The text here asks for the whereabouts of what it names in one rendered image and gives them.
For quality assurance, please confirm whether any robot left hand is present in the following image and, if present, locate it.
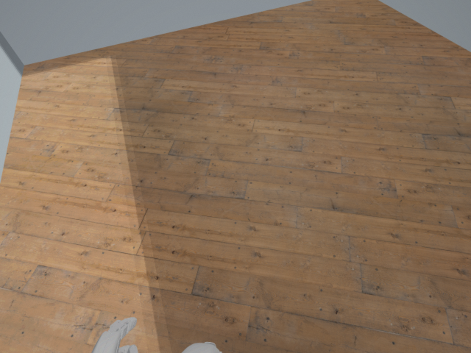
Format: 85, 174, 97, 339
91, 317, 138, 353

